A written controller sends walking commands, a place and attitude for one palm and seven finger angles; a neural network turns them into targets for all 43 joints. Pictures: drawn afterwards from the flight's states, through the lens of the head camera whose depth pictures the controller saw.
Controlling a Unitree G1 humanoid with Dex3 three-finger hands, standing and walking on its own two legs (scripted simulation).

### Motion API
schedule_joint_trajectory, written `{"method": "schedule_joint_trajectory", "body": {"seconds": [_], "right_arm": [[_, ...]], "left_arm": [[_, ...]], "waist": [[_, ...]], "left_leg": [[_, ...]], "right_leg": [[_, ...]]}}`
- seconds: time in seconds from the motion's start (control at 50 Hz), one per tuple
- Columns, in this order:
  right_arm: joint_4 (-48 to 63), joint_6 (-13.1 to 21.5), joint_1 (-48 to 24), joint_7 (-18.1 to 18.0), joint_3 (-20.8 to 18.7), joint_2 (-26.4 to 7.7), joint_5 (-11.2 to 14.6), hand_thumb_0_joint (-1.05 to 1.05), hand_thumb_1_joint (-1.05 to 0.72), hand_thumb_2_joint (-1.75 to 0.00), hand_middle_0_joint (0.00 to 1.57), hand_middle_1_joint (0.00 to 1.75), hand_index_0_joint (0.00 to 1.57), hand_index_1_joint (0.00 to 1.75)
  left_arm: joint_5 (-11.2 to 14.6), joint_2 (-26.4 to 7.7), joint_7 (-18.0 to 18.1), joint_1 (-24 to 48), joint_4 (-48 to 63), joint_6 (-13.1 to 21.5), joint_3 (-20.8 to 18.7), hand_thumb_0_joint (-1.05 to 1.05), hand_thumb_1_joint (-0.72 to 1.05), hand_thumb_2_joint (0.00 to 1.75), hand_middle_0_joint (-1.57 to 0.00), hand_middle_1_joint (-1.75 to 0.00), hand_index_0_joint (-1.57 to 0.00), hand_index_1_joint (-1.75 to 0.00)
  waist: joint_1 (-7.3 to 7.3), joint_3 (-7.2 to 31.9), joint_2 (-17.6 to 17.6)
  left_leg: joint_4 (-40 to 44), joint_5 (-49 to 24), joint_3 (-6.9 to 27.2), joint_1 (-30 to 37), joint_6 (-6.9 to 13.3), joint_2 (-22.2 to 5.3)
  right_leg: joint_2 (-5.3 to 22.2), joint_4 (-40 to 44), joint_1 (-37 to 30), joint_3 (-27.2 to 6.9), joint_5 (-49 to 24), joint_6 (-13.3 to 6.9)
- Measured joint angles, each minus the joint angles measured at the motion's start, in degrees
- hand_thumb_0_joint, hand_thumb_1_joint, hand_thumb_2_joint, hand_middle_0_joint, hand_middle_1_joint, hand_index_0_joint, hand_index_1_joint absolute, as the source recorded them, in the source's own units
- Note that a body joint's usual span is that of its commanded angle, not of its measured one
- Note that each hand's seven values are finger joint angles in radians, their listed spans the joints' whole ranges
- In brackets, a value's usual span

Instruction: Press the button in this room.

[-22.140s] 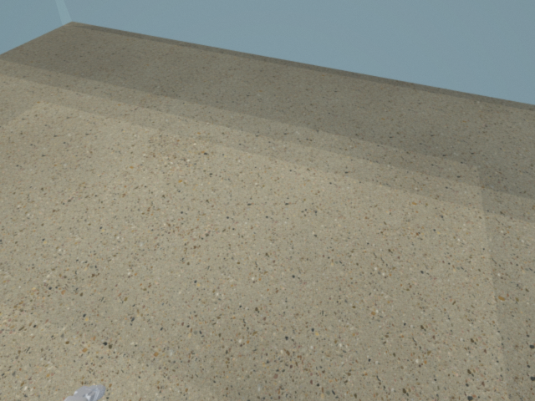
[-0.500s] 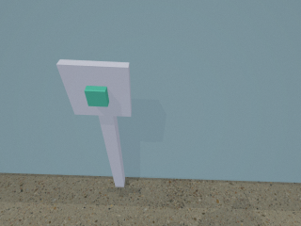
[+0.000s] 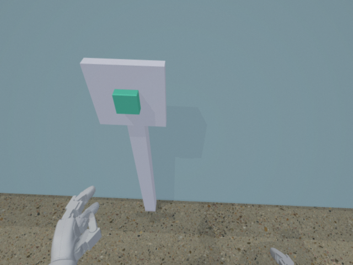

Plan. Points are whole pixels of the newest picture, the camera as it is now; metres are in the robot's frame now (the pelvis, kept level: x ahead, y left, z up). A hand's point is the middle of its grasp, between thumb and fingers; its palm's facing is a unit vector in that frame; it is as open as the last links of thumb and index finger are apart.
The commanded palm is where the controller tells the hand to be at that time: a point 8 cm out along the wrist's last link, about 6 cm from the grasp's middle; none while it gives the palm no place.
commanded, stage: raise the hand and make a fist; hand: left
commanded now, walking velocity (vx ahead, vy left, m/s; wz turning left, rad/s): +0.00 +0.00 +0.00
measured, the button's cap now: (127, 101) +0.52 +0.15 +0.10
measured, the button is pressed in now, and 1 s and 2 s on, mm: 0 0 0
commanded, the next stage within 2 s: aim a knuckle at the button in 1.80 s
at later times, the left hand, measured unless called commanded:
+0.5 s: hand (107, 229) +0.21 +0.16 +0.00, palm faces -0.06 -1.00 -0.05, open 3.6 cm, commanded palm +0.17 +0.22 +0.01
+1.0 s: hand (98, 204) +0.24 +0.17 +0.05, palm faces +0.00 -1.00 -0.06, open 3.1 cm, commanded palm +0.21 +0.23 +0.06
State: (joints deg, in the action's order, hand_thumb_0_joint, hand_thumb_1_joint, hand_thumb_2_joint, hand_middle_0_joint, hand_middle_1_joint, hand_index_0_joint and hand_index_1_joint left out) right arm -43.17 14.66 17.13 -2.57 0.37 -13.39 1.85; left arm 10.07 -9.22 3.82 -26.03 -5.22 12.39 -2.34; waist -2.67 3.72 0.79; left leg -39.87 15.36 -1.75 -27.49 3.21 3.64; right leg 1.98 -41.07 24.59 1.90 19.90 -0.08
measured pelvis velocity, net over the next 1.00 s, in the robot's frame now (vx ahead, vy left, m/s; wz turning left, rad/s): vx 0.04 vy -0.03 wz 0.00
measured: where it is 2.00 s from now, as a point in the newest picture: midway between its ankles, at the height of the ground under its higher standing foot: outside the picture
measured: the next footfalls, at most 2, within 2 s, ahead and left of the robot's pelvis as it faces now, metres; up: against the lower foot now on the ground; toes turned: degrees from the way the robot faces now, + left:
none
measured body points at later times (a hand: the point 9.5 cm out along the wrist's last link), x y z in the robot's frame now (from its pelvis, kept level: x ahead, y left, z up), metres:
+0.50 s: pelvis +0.02 -0.03 -0.06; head +0.07 -0.02 +0.39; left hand +0.20 +0.21 +0.01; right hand +0.22 -0.24 -0.13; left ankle +0.06 +0.07 -0.71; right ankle +0.02 -0.13 -0.71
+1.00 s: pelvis +0.04 -0.03 -0.03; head +0.07 -0.02 +0.42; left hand +0.24 +0.23 +0.05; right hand +0.22 -0.27 -0.09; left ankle +0.06 +0.07 -0.72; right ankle +0.02 -0.13 -0.71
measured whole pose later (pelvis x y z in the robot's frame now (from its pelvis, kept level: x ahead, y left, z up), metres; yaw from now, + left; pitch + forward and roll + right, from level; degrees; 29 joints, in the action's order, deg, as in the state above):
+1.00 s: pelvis +0.04 -0.03 -0.03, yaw +0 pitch +10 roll -3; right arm -29.0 10.2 14.0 -2.9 0.2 -13.4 3.0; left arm 17.9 -15.6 -15.6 -28.3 9.2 17.0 -11.9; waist -0.4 7.9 1.7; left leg -55.8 26.0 1.0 -39.9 2.0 0.1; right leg -1.8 -52.2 34.6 4.3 27.8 -1.4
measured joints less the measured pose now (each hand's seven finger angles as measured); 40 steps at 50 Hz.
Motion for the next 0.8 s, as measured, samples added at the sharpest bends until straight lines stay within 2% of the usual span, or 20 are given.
{"method": "schedule_joint_trajectory", "body": {"seconds": [0.06, 0.08, 0.1, 0.12, 0.18, 0.24, 0.3, 0.36, 0.4, 0.48, 0.54, 0.58, 0.66, 0.72, 0.8], "right_arm": [[4.7, 0.1, -4.1, 2.2, -1.5, -0.4, -1.1, 0.02, -0.91, -0.9, 0.21, 0.3, 0.21, 0.29], [6.5, -0.1, -5.4, 3.0, -2.0, -0.4, -1.1, 0.02, -0.91, -0.9, 0.21, 0.3, 0.21, 0.29], [8.4, -0.5, -6.4, 3.7, -2.4, -0.5, -0.9, 0.02, -0.91, -0.9, 0.21, 0.3, 0.21, 0.29], [10.4, -1.0, -7.2, 4.0, -2.7, -0.7, -0.6, 0.02, -0.91, -0.9, 0.21, 0.3, 0.21, 0.29], [15.2, -2.6, -8.6, 3.5, -2.9, -0.8, 0.3, 0.02, -0.91, -0.9, 0.21, 0.3, 0.2, 0.29], [17.9, -3.5, -8.6, 2.2, -2.8, -0.5, 0.3, 0.01, -0.91, -0.9, 0.2, 0.3, 0.2, 0.29], [18.3, -3.3, -7.8, 1.4, -2.0, -0.1, -0.3, 0.01, -0.91, -0.9, 0.2, 0.3, 0.2, 0.29], [16.7, -2.8, -7.8, 1.4, -0.6, 0.3, -0.6, 0.01, -0.91, -0.9, 0.2, 0.3, 0.2, 0.29], [15.3, -3.0, -7.9, 1.4, 0.4, 1.0, -0.4, 0.01, -0.91, -0.9, 0.21, 0.3, 0.21, 0.29], [13.5, -4.7, -6.6, 0.9, 1.5, 3.0, 0.5, 0.01, -0.9, -0.9, 0.21, 0.3, 0.21, 0.3], [12.8, -5.6, -4.5, 0.4, 1.5, 4.0, 0.7, 0.02, -0.9, -0.9, 0.21, 0.3, 0.21, 0.3], [12.5, -5.6, -3.0, 0.2, 1.1, 3.9, 0.6, 0.02, -0.9, -0.9, 0.21, 0.3, 0.21, 0.3], [12.1, -5.2, -1.0, 0.2, 0.0, 2.2, 0.6, 0.02, -0.9, -0.9, 0.21, 0.3, 0.21, 0.3], [11.9, -4.9, -0.6, 0.0, -0.8, 0.6, 0.7, 0.02, -0.9, -0.9, 0.21, 0.3, 0.21, 0.3], [12.2, -4.6, -1.1, -0.3, -1.5, -0.8, 0.9, 0.02, -0.9, -0.9, 0.21, 0.3, 0.21, 0.29]], "left_arm": [[1.8, 0.0, -7.9, 4.1, -0.5, 12.8, -2.6, 0.01, 0.91, 0.9, -0.34, -0.46, -0.34, -0.46], [2.0, -0.2, -11.1, 4.6, -0.8, 16.1, -3.2, 0.01, 0.91, 0.9, -0.36, -0.48, -0.36, -0.49], [2.2, -0.5, -14.1, 4.4, -0.8, 17.9, -3.4, 0.01, 0.91, 0.9, -0.38, -0.51, -0.39, -0.51], [2.5, -1.0, -16.6, 3.6, -0.4, 18.2, -3.4, 0.01, 0.91, 0.9, -0.41, -0.53, -0.41, -0.54], [3.8, -1.9, -20.2, -1.3, 2.0, 13.9, -3.5, 0.01, 0.91, 0.9, -0.49, -0.62, -0.49, -0.62], [4.4, -2.5, -18.3, -7.2, 6.2, 10.4, -4.4, 0.01, 0.9, 0.9, -0.57, -0.7, -0.57, -0.71], [4.2, -3.5, -15.7, -10.5, 11.6, 12.1, -5.2, 0.02, 0.9, 0.9, -0.65, -0.79, -0.65, -0.8], [4.5, -4.1, -16.6, -9.2, 14.8, 15.2, -5.6, 0.02, 0.9, 0.9, -0.73, -0.88, -0.73, -0.89], [4.9, -4.5, -18.7, -6.6, 15.3, 14.8, -5.8, 0.02, 0.9, 0.9, -0.79, -0.94, -0.79, -0.95], [5.8, -5.8, -22.0, -3.0, 14.4, 7.7, -6.6, 0.02, 0.9, 0.9, -0.9, -1.06, -0.9, -1.07], [7.1, -6.1, -21.7, -3.6, 14.0, 3.9, -8.1, 0.02, 0.9, 0.9, -0.98, -1.15, -0.98, -1.16], [7.7, -6.0, -20.7, -4.6, 14.1, 3.7, -9.1, 0.02, 0.9, 0.9, -1.03, -1.21, -1.04, -1.22], [8.3, -5.7, -19.9, -5.9, 14.3, 6.1, -10.3, 0.02, 0.9, 0.9, -1.14, -1.33, -1.14, -1.33], [8.4, -5.6, -20.4, -5.7, 14.0, 7.2, -10.1, 0.02, 0.9, 0.9, -1.2, -1.39, -1.2, -1.4], [8.1, -5.8, -20.7, -5.2, 13.9, 7.0, -9.4, 0.02, 0.9, 0.9, -1.25, -1.45, -1.25, -1.45]], "waist": [[0.58, 3.5, -0.9], [0.75, 4.0, -1.2], [0.95, 4.4, -1.5], [1.21, 4.6, -1.8], [2.27, 4.9, -2.5], [3.63, 4.9, -2.4], [4.95, 4.9, -1.8], [5.45, 4.6, -0.5], [5.34, 4.3, 0.3], [4.31, 4.0, 1.1], [3.11, 4.2, 1.4], [2.51, 4.4, 1.4], [2.01, 4.7, 1.4], [1.98, 4.6, 1.2], [1.97, 4.3, 0.9]], "left_leg": [[-9.3, 3.5, -0.9, -9.7, -0.1, -1.0], [-12.6, 4.9, -1.1, -12.3, 0.3, -1.5], [-15.5, 6.1, -1.1, -14.6, 0.5, -1.8], [-17.9, 7.2, -1.1, -16.5, 0.6, -2.1], [-22.7, 9.8, -0.6, -19.7, 0.1, -2.6], [-25.3, 11.4, 1.0, -21.4, -0.5, -3.1], [-27.0, 12.4, 3.2, -22.9, -1.1, -3.4], [-28.3, 12.9, 4.9, -24.6, -1.6, -3.5], [-28.6, 13.0, 5.4, -25.2, -1.8, -3.6], [-26.6, 12.6, 4.9, -23.9, -2.0, -4.0], [-23.9, 12.1, 4.0, -21.5, -2.0, -4.3], [-22.2, 11.8, 3.5, -19.9, -2.0, -4.3], [-20.4, 11.6, 2.9, -18.3, -1.8, -4.1], [-19.9, 11.6, 2.8, -17.7, -1.7, -3.9], [-19.1, 11.5, 2.7, -16.5, -1.5, -3.7]], "right_leg": [[-0.9, -9.1, 9.9, -1.0, 2.4, 0.0], [-1.3, -12.1, 12.5, -1.0, 3.4, 0.2], [-1.6, -14.8, 14.8, -1.0, 4.7, 0.3], [-1.8, -17.2, 16.6, -1.0, 5.9, 0.2], [-2.2, -21.7, 19.6, -0.4, 8.4, -0.2], [-2.8, -23.0, 20.3, 1.2, 9.8, -0.9], [-3.3, -23.1, 20.6, 3.3, 10.5, -1.6], [-3.6, -23.3, 21.2, 5.0, 10.9, -2.0], [-3.8, -23.2, 21.6, 5.5, 10.9, -2.1], [-4.2, -21.4, 20.7, 4.9, 10.3, -2.2], [-4.4, -19.0, 18.8, 3.8, 9.6, -2.1], [-4.4, -17.6, 17.5, 3.2, 9.3, -2.0], [-4.2, -16.1, 16.1, 2.7, 9.1, -1.8], [-4.0, -15.7, 15.6, 2.6, 9.2, -1.7], [-3.9, -14.9, 14.5, 2.4, 9.1, -1.5]]}}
